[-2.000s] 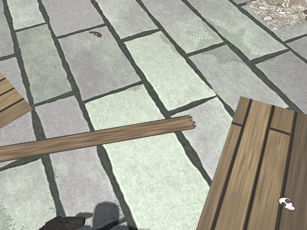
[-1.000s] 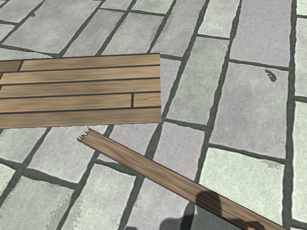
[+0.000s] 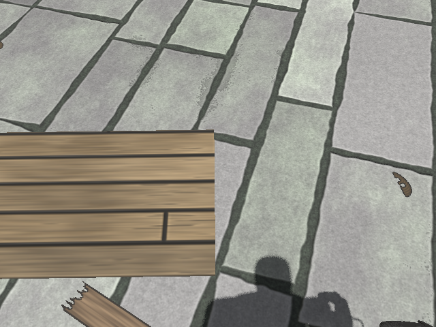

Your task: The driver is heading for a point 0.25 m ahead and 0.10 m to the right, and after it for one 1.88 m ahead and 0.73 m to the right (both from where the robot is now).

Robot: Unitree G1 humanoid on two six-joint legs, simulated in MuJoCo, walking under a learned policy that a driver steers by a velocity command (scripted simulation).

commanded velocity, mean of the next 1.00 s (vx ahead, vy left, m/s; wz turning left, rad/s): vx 0.99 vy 0.00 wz -0.62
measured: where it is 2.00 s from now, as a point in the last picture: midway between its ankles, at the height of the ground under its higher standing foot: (412, 56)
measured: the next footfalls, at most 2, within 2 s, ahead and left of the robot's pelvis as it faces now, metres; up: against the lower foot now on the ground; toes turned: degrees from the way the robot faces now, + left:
right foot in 0.40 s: +0.56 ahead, -0.14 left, +0.00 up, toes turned -17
left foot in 0.84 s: +1.01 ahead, -0.16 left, +0.00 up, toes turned -39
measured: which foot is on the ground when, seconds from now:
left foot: down 0.00-0.40, up 0.42-0.82, down 0.84-1.00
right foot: up 0.00-0.38, down 0.40-0.86, up 0.88-1.00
